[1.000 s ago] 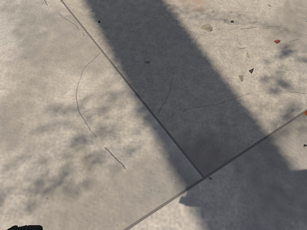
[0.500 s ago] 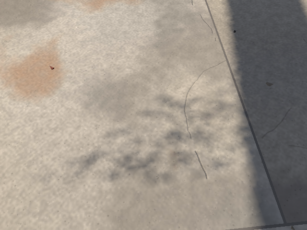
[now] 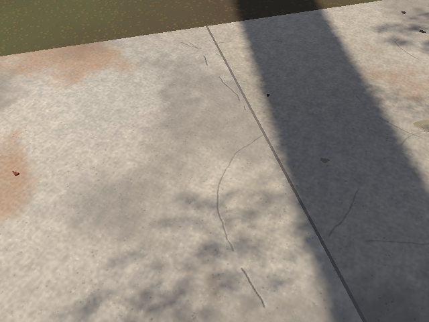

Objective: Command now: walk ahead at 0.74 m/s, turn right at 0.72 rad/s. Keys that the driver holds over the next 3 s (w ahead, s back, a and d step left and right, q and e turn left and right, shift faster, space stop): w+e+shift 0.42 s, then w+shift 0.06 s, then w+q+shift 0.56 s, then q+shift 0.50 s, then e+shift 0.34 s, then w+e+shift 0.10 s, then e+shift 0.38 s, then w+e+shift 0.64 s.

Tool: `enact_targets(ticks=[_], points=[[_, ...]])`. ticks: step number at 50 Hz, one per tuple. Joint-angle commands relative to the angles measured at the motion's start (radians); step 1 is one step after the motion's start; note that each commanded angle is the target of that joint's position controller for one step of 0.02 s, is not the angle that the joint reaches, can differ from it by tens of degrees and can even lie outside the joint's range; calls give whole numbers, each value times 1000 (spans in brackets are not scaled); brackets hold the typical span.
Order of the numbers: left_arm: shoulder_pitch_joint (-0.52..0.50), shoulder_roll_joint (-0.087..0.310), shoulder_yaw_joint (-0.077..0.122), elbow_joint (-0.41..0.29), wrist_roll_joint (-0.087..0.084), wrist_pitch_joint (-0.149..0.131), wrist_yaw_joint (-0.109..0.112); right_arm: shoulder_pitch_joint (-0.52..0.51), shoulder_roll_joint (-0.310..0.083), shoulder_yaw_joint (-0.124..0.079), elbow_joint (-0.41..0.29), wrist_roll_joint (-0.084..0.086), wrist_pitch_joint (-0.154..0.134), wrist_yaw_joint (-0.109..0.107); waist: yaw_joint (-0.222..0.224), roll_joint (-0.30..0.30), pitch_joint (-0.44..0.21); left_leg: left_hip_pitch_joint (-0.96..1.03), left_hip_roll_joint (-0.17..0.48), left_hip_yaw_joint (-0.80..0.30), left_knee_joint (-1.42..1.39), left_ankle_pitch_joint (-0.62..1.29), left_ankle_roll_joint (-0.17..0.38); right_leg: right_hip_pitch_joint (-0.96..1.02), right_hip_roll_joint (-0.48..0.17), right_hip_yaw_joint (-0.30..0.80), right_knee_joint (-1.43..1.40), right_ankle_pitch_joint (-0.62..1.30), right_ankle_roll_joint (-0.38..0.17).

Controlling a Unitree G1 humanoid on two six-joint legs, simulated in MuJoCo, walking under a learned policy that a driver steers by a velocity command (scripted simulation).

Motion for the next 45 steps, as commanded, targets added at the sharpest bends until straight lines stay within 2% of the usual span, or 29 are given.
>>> enact_targets(ticks=[1, 6, 8, 9, 10, 11, 12, 13, 14, 15, 16, 17, 18, 20, 22, 25, 27, 31, 32, 34, 36, 37, 38, 39, 40, 41, 42, 43, 45], points=[[-139, 28, -11, -118, -1, -17, -15, -47, -147, -39, -55, 1, -17, 1, -12, 76, 182, -9, 301, -100, -174, -74, 132, -206, -52, -9, -38, 54, -18], [-224, 12, -37, -169, -12, -23, -47, -29, -182, -52, -24, 15, 1, 19, -26, 48, 247, 70, 298, 48, -175, 63, 111, -157, -74, -93, -200, 19, -100], [-201, 35, -33, -175, -17, -24, -50, -60, -215, -59, -28, 21, 16, 29, 5, 63, 222, 62, 272, 114, -97, 421, 99, 4, -20, -183, -262, -56, -147], [-151, 63, -21, -171, -21, -20, -45, -67, -245, -66, -28, 30, 24, 31, 41, 99, 172, 67, 274, 125, 3, 744, 97, 120, 35, -235, -247, -117, -168], [-33, 110, 2, -154, -33, -13, -38, -85, -274, -71, -31, 40, 33, 34, 117, 141, 93, 57, 275, 134, 183, 1035, 93, 288, 100, -270, -223, -190, -194], [149, 184, 41, -117, -38, -6, -29, -113, -295, -73, -42, 54, 34, 38, 225, 144, -21, -33, 257, 132, 441, 1161, 78, 576, 168, -282, -268, -199, -234], [358, 278, 91, -50, -37, 11, -11, -109, -246, -52, -56, 45, 18, 33, 313, 61, -113, -305, 203, 100, 798, 889, 24, 966, 194, -171, -326, -174, -271], [263, 394, 106, -52, -32, 17, 1, -41, -42, 2, -126, 24, -20, 33, 121, -375, -96, -761, -39, 12, 1294, -213, -55, 1160, -30, 415, -585, -501, -446], [253, 315, 64, -123, -2, -27, -20, -95, -91, 17, -172, 41, -76, 26, 140, -217, -316, -854, -75, -326, 1385, -254, -21, 1199, -166, 881, -825, -832, -499], [259, 221, 43, -113, 8, -54, -30, -271, -166, 2, -214, 78, -98, 18, 178, -69, -174, -900, -31, -348, 1318, -145, 20, 1104, -167, 821, -900, -744, -404], [250, 216, 38, -95, 17, -76, -34, -278, -142, 8, -226, 78, -107, 13, 123, -20, -54, -900, -2, -338, 1237, -99, 40, 956, -163, 759, -901, -634, -393], [182, 166, 22, -101, 19, -87, -32, -260, -131, 11, -202, 41, -105, 4, 75, 40, -27, -824, 49, -355, 1154, -49, 50, 827, -121, 642, -859, -521, -365], [110, 152, 14, -129, 28, -90, -26, -199, -127, 7, -189, 27, -94, 10, 13, 7, -2, -733, 68, -375, 1094, 0, 45, 690, -69, 554, -831, -452, -367], [61, 126, 5, -154, 19, -91, -12, -180, -140, -2, -173, 12, -65, 21, -13, -19, 52, -691, 76, -362, 987, 35, 14, 590, -11, 453, -885, -383, -369], [81, 107, -6, -143, 8, -93, 8, -232, -129, 3, -180, -1, -45, 24, -1, 0, 112, -681, 71, -310, 849, 93, -24, 509, 20, 347, -916, -232, -354], [119, 58, -29, -102, 15, -83, 39, -375, -63, 30, -213, -5, -47, 41, 58, -58, 153, -634, 27, -220, 548, 382, -60, 450, 100, 164, -899, 1, -290], [173, 77, -27, -74, 15, -86, 40, -456, -29, 45, -221, 8, -57, 56, 124, -82, 155, -542, 1, -170, 388, 557, -46, 435, 75, 137, -954, -31, -266], [227, 105, -26, -1, 16, -90, 38, -546, -70, 30, -253, 50, -66, 80, 153, -96, 188, -665, -13, -160, 213, 552, 31, 734, -29, 106, -961, 147, -234], [224, 109, -27, 11, 24, -87, 41, -530, -87, 22, -252, 53, -70, 87, 136, -96, 167, -674, -34, -142, 201, 514, 57, 822, -45, 78, -926, 330, -213], [205, 150, -19, 16, 64, -78, 50, -431, -137, -4, -240, 65, -66, 93, 62, -147, 52, -586, -119, -88, 259, 389, 98, 960, -65, 30, -774, 864, -167], [103, 189, -9, -8, 107, -60, 56, -71, -208, -36, -154, 82, -37, 79, -130, -184, -121, -270, -140, -90, 351, 313, 136, 933, -74, -9, -391, 1264, -149], [-6, 187, -13, -44, 114, -58, 59, 202, -221, -39, -88, 74, -14, 65, -264, -83, -214, 78, -64, -202, 372, 293, 162, 694, -41, -44, -23, 1099, -131], [179, -4, -56, -72, 83, -71, 42, 229, -258, -40, -50, 44, -25, 76, -92, 360, -306, 513, 171, -780, 367, -134, 405, 118, 178, 46, 482, -202, -7], [127, 74, -71, -89, 22, -115, 22, 227, -169, -35, -54, 34, -26, 72, -144, 324, -358, 551, 226, -1134, 83, -415, 422, -7, 209, 133, 516, -360, -33], [5, 122, -60, -129, -11, -146, 9, 154, -145, -29, -74, 12, -27, 58, -132, 196, -183, 425, 216, -1060, 49, -384, 368, -76, 143, 175, 454, -295, -71], [-88, 112, -72, -160, 6, -167, 6, 118, -124, -22, -78, 7, -28, 63, -99, 4, -97, 246, 177, -976, 18, -251, 335, -13, 118, 155, 354, -263, -98], [-139, 81, -75, -170, 32, -178, 4, 71, -109, -14, -79, 9, -33, 70, -46, -96, 4, 73, 125, -891, -6, -133, 328, 32, 107, 135, 252, -246, -111], [-116, 67, -75, -170, 44, -177, 3, 25, -106, -11, -89, 7, -36, 67, 12, -75, 38, -35, 80, -823, -28, -54, 339, 82, 86, 144, 183, -228, -107], [-93, 64, -73, -167, 59, -164, 9, 2, -99, -8, -91, 35, -30, 62, 49, -40, 83, -146, 30, -740, -49, 69, 348, 104, 65, 118, 75, -223, -71]])
Next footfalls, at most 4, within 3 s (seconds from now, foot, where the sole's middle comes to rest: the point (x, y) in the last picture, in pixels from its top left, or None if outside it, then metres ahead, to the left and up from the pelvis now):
0.24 right None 0.30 -0.20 -0.78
0.74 left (302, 250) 0.79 -0.28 -0.78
1.16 right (361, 172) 1.15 -0.59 -0.78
1.58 left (290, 158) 1.23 -0.31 -0.78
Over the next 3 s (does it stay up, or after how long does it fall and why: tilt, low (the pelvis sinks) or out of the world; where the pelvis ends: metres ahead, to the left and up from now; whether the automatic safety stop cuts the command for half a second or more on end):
stays up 1.61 -0.68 -0.05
